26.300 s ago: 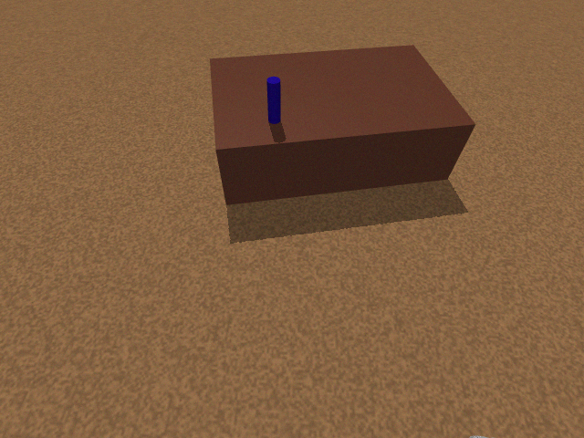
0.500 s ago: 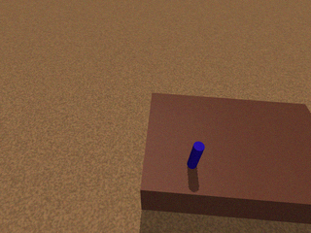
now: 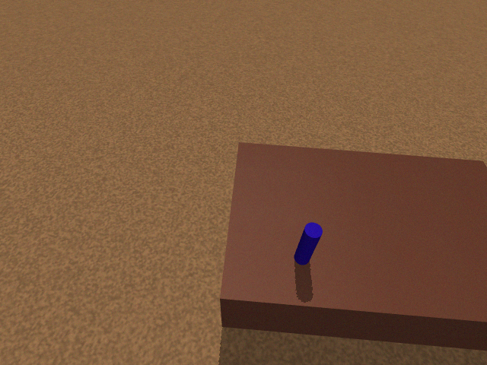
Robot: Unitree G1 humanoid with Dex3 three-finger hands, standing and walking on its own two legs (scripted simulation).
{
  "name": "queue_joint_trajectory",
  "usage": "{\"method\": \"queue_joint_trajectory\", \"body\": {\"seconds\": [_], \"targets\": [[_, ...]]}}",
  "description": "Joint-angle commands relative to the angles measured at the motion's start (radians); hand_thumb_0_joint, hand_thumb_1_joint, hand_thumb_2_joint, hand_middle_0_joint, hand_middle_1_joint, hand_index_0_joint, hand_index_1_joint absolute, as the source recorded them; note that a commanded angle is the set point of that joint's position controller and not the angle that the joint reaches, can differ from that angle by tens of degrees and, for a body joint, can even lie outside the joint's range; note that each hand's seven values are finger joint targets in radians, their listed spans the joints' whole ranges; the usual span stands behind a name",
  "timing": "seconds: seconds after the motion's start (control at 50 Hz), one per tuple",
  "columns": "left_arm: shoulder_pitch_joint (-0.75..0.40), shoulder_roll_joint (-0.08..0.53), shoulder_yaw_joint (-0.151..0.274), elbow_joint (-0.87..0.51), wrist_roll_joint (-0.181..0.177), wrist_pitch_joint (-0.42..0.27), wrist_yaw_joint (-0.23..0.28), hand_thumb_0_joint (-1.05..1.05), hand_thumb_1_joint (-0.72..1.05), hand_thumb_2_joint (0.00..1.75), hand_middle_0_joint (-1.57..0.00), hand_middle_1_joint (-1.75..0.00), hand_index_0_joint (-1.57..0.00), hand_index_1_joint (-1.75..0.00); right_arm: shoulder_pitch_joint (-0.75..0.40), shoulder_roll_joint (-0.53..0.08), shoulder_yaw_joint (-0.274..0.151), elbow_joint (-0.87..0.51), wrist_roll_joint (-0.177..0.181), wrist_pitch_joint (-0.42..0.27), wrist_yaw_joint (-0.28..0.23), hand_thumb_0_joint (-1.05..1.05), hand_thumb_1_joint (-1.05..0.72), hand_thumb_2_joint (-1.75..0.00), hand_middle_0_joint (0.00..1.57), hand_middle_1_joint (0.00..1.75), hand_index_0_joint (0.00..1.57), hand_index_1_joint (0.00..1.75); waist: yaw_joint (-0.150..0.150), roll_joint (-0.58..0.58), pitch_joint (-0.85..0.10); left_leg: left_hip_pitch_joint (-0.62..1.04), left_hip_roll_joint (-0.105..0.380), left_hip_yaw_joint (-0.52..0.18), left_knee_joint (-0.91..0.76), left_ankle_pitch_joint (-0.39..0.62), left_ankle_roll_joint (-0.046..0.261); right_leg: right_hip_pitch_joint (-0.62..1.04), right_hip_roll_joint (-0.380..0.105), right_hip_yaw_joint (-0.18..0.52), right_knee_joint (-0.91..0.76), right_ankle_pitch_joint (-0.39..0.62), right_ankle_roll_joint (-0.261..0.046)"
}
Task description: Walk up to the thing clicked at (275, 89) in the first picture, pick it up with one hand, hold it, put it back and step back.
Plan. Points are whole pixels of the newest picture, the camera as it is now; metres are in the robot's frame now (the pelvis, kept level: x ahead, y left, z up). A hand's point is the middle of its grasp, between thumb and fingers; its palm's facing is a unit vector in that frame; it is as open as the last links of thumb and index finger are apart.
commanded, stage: stand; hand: right
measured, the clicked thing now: (307, 245) +0.50 -0.21 -0.36
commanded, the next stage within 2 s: none
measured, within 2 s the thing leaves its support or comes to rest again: neither
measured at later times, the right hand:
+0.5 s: hand out of the picture +0.07 -0.25 -0.15, palm faces -0.03 +0.93 -0.36, open 7.4 cm
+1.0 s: hand out of the picture +0.06 -0.26 -0.16, palm faces -0.03 +0.94 -0.35, open 7.4 cm
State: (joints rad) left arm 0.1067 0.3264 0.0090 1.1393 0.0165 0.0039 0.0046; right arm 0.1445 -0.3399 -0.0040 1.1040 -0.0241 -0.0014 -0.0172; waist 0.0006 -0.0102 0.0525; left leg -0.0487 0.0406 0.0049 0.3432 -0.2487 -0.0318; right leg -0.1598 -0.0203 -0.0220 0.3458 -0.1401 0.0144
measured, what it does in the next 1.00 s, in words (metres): stands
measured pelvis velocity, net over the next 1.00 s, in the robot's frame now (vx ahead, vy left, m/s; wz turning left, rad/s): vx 0.00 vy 0.00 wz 0.01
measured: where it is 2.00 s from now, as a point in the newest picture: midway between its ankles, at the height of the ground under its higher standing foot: outside the picture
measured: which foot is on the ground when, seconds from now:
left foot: down 0.00-1.00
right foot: down 0.00-1.00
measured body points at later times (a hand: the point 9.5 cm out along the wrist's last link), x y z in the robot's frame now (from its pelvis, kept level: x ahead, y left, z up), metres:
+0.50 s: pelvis +0.00 +0.00 +0.00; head +0.01 +0.00 +0.45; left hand +0.07 +0.30 -0.14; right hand +0.07 -0.30 -0.13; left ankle -0.04 +0.14 -0.75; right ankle +0.03 -0.13 -0.75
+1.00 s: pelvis +0.00 +0.00 +0.00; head +0.00 +0.00 +0.45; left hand +0.07 +0.30 -0.13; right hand +0.06 -0.30 -0.13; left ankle -0.04 +0.14 -0.75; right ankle +0.03 -0.13 -0.75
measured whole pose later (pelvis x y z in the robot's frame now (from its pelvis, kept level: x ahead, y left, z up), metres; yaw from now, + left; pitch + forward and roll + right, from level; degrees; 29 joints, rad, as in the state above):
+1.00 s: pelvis +0.00 +0.00 +0.00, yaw +1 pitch -3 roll +0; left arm 0.11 0.34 0.01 1.13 0.02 -0.01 0.00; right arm 0.14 -0.34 -0.01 1.11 -0.02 0.00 0.00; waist 0.00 -0.01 0.05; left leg -0.04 0.04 -0.01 0.32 -0.23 -0.03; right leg -0.15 -0.03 -0.03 0.34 -0.13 0.01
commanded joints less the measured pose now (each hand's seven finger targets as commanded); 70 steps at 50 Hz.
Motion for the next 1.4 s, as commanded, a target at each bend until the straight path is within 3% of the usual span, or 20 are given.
{"method": "queue_joint_trajectory", "body": {"seconds": [0.0, 0.04, 0.18, 0.24, 0.34, 0.44, 0.56, 0.72, 0.82, 0.84, 0.9, 1.04, 1.12, 1.16, 1.24, 1.38], "targets": [[-0.027, 0.193, 0.038, -0.056, -0.003, -0.021, 0.009, 0.0, 0.9, 0.9, -0.2, -0.3, -0.2, -0.3, -0.027, -0.21, -0.034, -0.052, 0.009, -0.02, -0.011, 0.0, -0.74, -0.9, 0.2, 0.3, 0.2, 0.3, 0.003, 0.021, -0.086, -0.052, 0.094, -0.057, -0.06, 0.239, 0.038, 0.106, -0.107, 0.081, -0.021, 0.23, -0.021], [-0.035, 0.201, 0.041, -0.055, -0.004, -0.017, 0.009, 0.0, 0.9, 0.9, -0.2, -0.3, -0.2, -0.3, -0.031, -0.205, -0.033, -0.051, 0.006, -0.019, -0.011, 0.0, -0.9, -0.9, 0.2, 0.3, 0.2, 0.3, 0.006, 0.013, -0.06, -0.062, 0.091, -0.057, -0.073, 0.188, 0.035, 0.089, -0.102, 0.079, -0.03, 0.17, -0.019], [-0.046, 0.205, 0.042, -0.055, -0.002, -0.019, 0.005, 0.0, 0.9, 0.9, -0.2, -0.3, -0.2, -0.3, -0.036, -0.209, -0.034, -0.053, 0.006, -0.018, -0.008, 0.0, -0.9, -0.9, 0.2, 0.3, 0.2, 0.3, 0.003, 0.003, -0.054, -0.079, 0.092, -0.061, -0.082, 0.133, 0.04, 0.082, -0.106, 0.086, -0.042, 0.116, -0.022], [-0.048, 0.208, 0.042, -0.056, -0.003, -0.021, 0.006, 0.0, 0.9, 0.9, -0.2, -0.3, -0.2, -0.3, -0.038, -0.212, -0.037, -0.053, 0.006, -0.018, -0.006, 0.0, -0.9, -0.9, 0.2, 0.3, 0.2, 0.3, 0.003, 0.009, -0.055, -0.075, 0.091, -0.062, -0.084, 0.141, 0.041, 0.083, -0.106, 0.084, -0.041, 0.118, -0.025], [-0.047, 0.208, 0.042, -0.061, -0.003, -0.026, 0.007, 0.0, 0.9, 0.9, -0.2, -0.3, -0.2, -0.3, -0.04, -0.217, -0.039, -0.055, 0.008, -0.02, -0.005, 0.0, -0.9, -0.9, 0.2, 0.3, 0.2, 0.3, 0.0, 0.012, -0.092, -0.044, 0.096, -0.061, -0.07, 0.218, 0.04, 0.104, -0.112, 0.079, -0.023, 0.213, -0.026], [-0.043, 0.213, 0.04, -0.06, -0.004, -0.026, 0.007, 0.0, 0.9, 0.9, -0.2, -0.3, -0.2, -0.3, -0.041, -0.22, -0.04, -0.051, 0.007, -0.015, -0.003, 0.0, -0.9, -0.9, 0.2, 0.3, 0.2, 0.3, 0.0, 0.009, -0.061, -0.061, 0.093, -0.063, -0.076, 0.153, 0.042, 0.084, -0.11, 0.082, -0.044, 0.136, -0.024], [-0.042, 0.216, 0.04, -0.065, -0.004, -0.028, 0.005, 0.0, 0.9, 0.9, -0.2, -0.3, -0.2, -0.3, -0.043, -0.217, -0.04, -0.051, 0.007, -0.017, -0.001, 0.0, -0.9, -0.9, 0.2, 0.3, 0.2, 0.3, 0.001, 0.015, -0.066, -0.069, 0.094, -0.063, -0.082, 0.161, 0.041, 0.097, -0.114, 0.083, -0.035, 0.157, -0.028], [-0.036, 0.219, 0.038, -0.067, -0.002, -0.029, 0.004, 0.0, 0.9, 0.9, -0.2, -0.3, -0.2, -0.3, -0.04, -0.217, -0.041, -0.052, 0.007, -0.016, 0.001, 0.0, -0.9, -0.9, 0.2, 0.3, 0.2, 0.3, 0.002, 0.012, -0.058, -0.071, 0.092, -0.067, -0.086, 0.127, 0.043, 0.081, -0.112, 0.082, -0.048, 0.106, -0.025], [-0.039, 0.218, 0.037, -0.073, -0.003, -0.031, 0.004, 0.0, 0.9, 0.9, -0.2, -0.3, -0.2, -0.3, -0.041, -0.221, -0.042, -0.054, 0.008, -0.017, 0.002, 0.0, -0.9, -0.9, 0.2, 0.3, 0.2, 0.3, 0.0, 0.023, -0.068, -0.072, 0.092, -0.066, -0.084, 0.158, 0.04, 0.093, -0.115, 0.079, -0.039, 0.149, -0.027], [-0.033, 0.224, 0.038, -0.067, -0.004, -0.03, 0.005, 0.0, 0.9, 0.9, -0.2, -0.3, -0.2, -0.3, -0.041, -0.213, -0.043, -0.048, 0.008, -0.015, 0.004, 0.0, -0.9, -0.9, 0.2, 0.3, 0.2, 0.3, 0.006, 0.004, -0.052, -0.07, 0.091, -0.072, -0.09, 0.129, 0.039, 0.075, -0.108, 0.075, -0.048, 0.09, -0.025], [-0.039, 0.225, 0.039, -0.073, -0.003, -0.033, 0.004, 0.0, 0.9, 0.9, -0.2, -0.3, -0.2, -0.3, -0.032, -0.218, -0.044, -0.049, 0.007, -0.014, 0.004, 0.0, -0.9, -0.9, 0.2, 0.3, 0.2, 0.3, -0.002, 0.008, -0.053, -0.08, 0.09, -0.069, -0.088, 0.12, 0.043, 0.085, -0.114, 0.083, -0.049, 0.11, -0.027], [-0.037, 0.228, 0.041, -0.071, -0.004, -0.03, 0.001, 0.0, 0.9, 0.9, -0.2, -0.3, -0.2, -0.3, -0.031, -0.216, -0.046, -0.047, 0.005, -0.015, 0.007, 0.0, -0.9, -0.9, 0.2, 0.3, 0.2, 0.3, 0.003, 0.013, -0.024, -0.102, 0.085, -0.07, -0.097, 0.062, 0.04, 0.061, -0.107, 0.088, -0.061, 0.002, -0.03], [-0.025, 0.228, 0.038, -0.072, -0.003, -0.031, 0.0, 0.0, 0.9, 0.9, -0.2, -0.3, -0.2, -0.3, -0.035, -0.213, -0.044, -0.049, 0.007, -0.016, 0.008, 0.0, -0.9, -0.9, 0.2, 0.3, 0.2, 0.3, 0.006, 0.016, -0.041, -0.091, 0.087, -0.074, -0.096, 0.073, 0.042, 0.064, -0.108, 0.085, -0.056, 0.023, -0.029], [-0.034, 0.23, 0.038, -0.076, -0.003, -0.034, 0.002, 0.0, 0.9, 0.9, -0.2, -0.3, -0.2, -0.3, -0.033, -0.216, -0.045, -0.053, 0.006, -0.017, 0.007, 0.0, -0.9, -0.9, 0.2, 0.3, 0.2, 0.3, -0.002, 0.008, -0.074, -0.069, 0.093, -0.073, -0.084, 0.126, 0.043, 0.082, -0.117, 0.086, -0.04, 0.103, -0.034], [-0.026, 0.229, 0.036, -0.074, -0.008, -0.032, 0.001, 0.0, 0.9, 0.9, -0.2, -0.3, -0.2, -0.3, -0.031, -0.22, -0.043, -0.047, 0.008, -0.019, 0.005, 0.0, -0.9, -0.9, 0.2, 0.3, 0.2, 0.3, -0.001, 0.026, -0.073, -0.063, 0.094, -0.07, -0.087, 0.161, 0.039, 0.087, -0.119, 0.084, -0.025, 0.156, -0.036], [-0.026, 0.228, 0.035, -0.069, -0.007, -0.03, 0.002, 0.0, 0.9, 0.9, -0.2, -0.3, -0.2, -0.3, -0.032, -0.221, -0.04, -0.043, 0.009, -0.017, 0.006, 0.0, -0.9, -0.9, 0.2, 0.3, 0.2, 0.3, 0.004, 0.017, -0.049, -0.078, 0.091, -0.072, -0.093, 0.117, 0.038, 0.077, -0.114, 0.082, -0.04, 0.107, -0.031]]}}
